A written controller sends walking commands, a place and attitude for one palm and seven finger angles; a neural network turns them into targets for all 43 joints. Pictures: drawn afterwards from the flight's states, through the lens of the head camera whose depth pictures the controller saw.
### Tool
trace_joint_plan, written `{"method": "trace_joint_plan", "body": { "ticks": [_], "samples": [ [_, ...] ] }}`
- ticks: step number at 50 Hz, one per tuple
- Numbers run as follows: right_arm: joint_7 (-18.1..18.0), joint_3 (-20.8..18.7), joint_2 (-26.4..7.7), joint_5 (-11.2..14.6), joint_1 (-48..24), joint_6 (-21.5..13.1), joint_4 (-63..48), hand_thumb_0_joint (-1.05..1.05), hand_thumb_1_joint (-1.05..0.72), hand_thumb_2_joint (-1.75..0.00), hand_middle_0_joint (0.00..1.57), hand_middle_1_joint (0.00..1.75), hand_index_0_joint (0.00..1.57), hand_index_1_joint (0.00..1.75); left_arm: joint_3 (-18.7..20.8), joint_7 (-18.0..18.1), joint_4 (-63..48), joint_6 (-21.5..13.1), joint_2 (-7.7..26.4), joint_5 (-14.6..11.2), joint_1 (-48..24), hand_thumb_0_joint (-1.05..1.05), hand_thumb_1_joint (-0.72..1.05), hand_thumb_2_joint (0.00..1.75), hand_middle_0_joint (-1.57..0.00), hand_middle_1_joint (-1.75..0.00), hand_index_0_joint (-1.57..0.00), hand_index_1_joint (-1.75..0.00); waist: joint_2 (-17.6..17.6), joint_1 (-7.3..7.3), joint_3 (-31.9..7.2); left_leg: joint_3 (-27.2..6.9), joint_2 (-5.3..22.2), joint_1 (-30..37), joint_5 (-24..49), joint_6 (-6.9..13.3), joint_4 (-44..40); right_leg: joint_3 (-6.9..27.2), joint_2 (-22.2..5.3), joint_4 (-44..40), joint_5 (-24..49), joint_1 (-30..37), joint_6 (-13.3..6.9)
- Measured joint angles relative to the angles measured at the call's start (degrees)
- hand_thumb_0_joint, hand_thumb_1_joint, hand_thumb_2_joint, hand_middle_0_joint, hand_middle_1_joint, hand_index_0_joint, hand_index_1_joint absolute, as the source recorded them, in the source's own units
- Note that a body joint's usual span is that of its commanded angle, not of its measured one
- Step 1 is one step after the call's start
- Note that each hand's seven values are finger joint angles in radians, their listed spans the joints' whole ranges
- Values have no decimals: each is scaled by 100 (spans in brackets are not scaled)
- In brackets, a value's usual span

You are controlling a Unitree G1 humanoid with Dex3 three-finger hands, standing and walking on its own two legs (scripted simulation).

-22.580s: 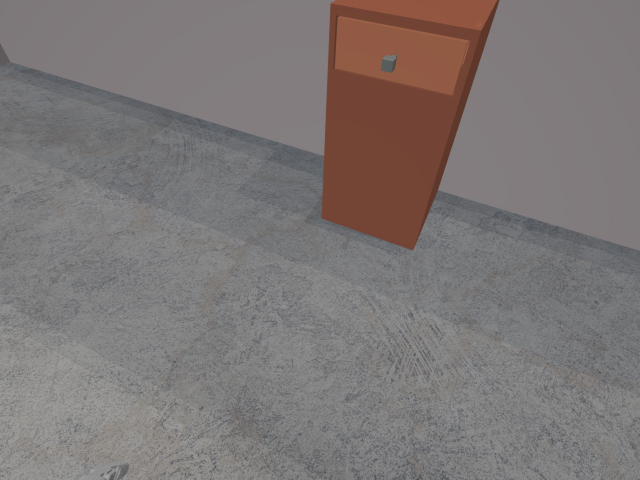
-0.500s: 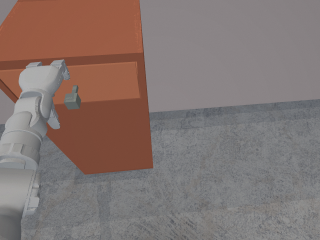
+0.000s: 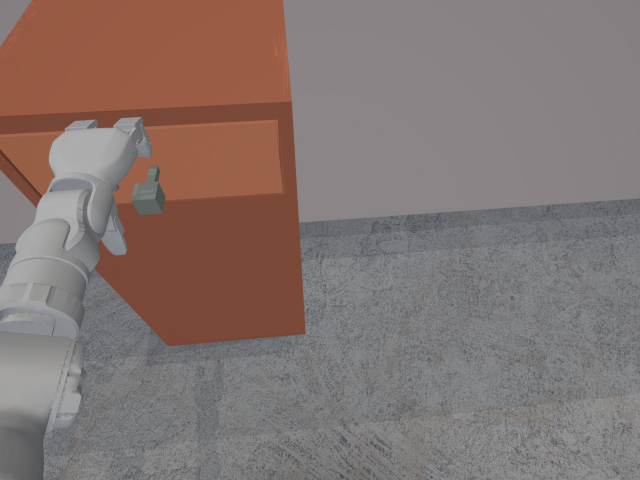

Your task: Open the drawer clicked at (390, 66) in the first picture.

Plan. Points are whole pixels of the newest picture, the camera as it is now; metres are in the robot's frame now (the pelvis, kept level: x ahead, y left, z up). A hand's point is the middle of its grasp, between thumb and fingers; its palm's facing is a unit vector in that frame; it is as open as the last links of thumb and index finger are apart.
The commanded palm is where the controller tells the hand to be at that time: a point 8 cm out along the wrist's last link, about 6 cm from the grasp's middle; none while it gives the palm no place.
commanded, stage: re-aim the fingers above the handle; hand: left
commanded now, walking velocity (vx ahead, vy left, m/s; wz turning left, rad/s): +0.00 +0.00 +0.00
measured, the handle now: (150, 188) +0.52 +0.25 +0.02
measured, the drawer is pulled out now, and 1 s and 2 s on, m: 0.00 0.00 0.00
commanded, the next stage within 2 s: lower the fingers behind the handle in 1.18 s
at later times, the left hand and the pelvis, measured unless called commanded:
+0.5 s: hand (106, 181) +0.48 +0.28 +0.08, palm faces -0.08 +0.02 -1.00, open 13.7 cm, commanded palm +0.47 +0.27 +0.14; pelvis +0.00 -0.01 +0.00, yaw -1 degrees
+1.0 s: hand (99, 181) +0.47 +0.29 +0.09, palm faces -0.04 +0.01 -1.00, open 13.7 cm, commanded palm +0.46 +0.28 +0.14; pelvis +0.00 +0.00 +0.00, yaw -1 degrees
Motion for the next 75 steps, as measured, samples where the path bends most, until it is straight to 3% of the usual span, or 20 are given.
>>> {"method": "trace_joint_plan", "body": {
  "ticks": [5,11,17,25,31,35,43,48,51,58,64,70,75],
  "samples": [
    [-28,69,20,-5,-151,-13,-66,0,-90,-90,20,30,21,30,52,14,-40,-272,-164,62,-52,0,-49,30,-32,-120,-32,-120,-60,-85,14,2,-12,38,-21,5,20,1,-12,37,-28,29,-1],
    [-9,136,19,-37,-292,-25,-218,0,-90,-90,20,30,21,30,369,322,127,-370,-33,258,-197,0,-49,30,-36,-123,-34,-121,-48,-129,53,77,9,-127,-37,2,98,75,9,154,-36,-182,1],
    [-3,180,25,-22,-305,43,-203,0,-90,-90,20,30,21,30,427,359,307,-181,59,304,-245,0,-48,30,-36,-123,-37,-124,0,-107,40,116,30,-162,-6,-10,58,115,31,146,-4,-248,-4],
    [-99,172,8,41,-143,16,-190,0,-90,-90,20,30,21,30,396,47,600,-21,373,223,-320,0,-48,30,-33,-121,-34,-122,-42,-166,74,64,57,-110,46,-48,-25,64,58,50,40,-176,-44],
    [-129,31,-70,-1,53,-31,-96,0,-90,-90,20,30,21,30,213,-157,234,-372,371,128,-234,0,-48,30,-32,-120,-33,-121,-73,-109,70,-18,56,-171,16,-56,37,-17,56,48,16,-181,-57],
    [-96,-23,-110,-29,67,6,-39,0,-90,-90,20,30,21,30,286,-62,-4,-588,218,81,-124,0,-49,30,-32,-120,-33,-121,-80,-120,14,-22,52,-191,-35,-49,99,-20,53,93,-27,-194,-50],
    [13,67,-58,-27,-137,58,-97,0,-90,-90,20,30,20,30,523,349,154,-375,145,220,-64,0,-48,30,-35,-122,-35,-123,-28,-151,-4,67,59,-209,-64,-26,138,68,60,164,-40,-258,-27],
    [10,137,40,-1,-226,67,-170,0,-90,-90,20,30,21,30,642,268,311,-85,281,226,-66,0,-48,30,-33,-121,-35,-123,-7,-140,4,106,63,-152,-18,-21,57,108,65,101,9,-222,-19],
    [-19,146,67,30,-193,44,-187,0,-90,-90,20,30,21,30,473,116,381,-10,361,174,-87,0,-48,30,-33,-121,-34,-122,7,-98,10,72,51,-98,-1,-18,19,76,53,44,23,-143,-15],
    [-94,98,38,19,-110,-12,-135,0,-90,-90,20,30,21,30,75,-266,168,-367,286,35,-132,0,-49,30,-32,-120,-33,-121,-80,-31,44,-43,3,-68,-4,-5,45,-39,5,14,1,-41,-8],
    [-38,27,-46,-52,-133,-21,-132,0,-90,-90,20,30,21,30,245,19,-102,-704,83,113,-141,0,-49,30,-32,-120,-33,-121,-114,-92,27,-34,-9,-249,-80,13,224,-32,-8,174,-63,-217,10],
    [96,28,-49,-86,-128,29,-125,0,-90,-90,20,30,20,30,378,506,35,-401,-75,213,-158,0,-48,30,-38,-124,-34,-122,-31,-90,-51,46,3,-376,-113,27,303,48,4,278,-81,-384,33],
    [132,123,35,-47,-171,81,-102,0,-90,-90,20,30,20,30,335,522,503,178,-79,303,-278,0,-48,30,-35,-123,-34,-123,12,-135,-42,99,20,-328,-68,24,236,101,22,252,-35,-375,27]
  ]
}}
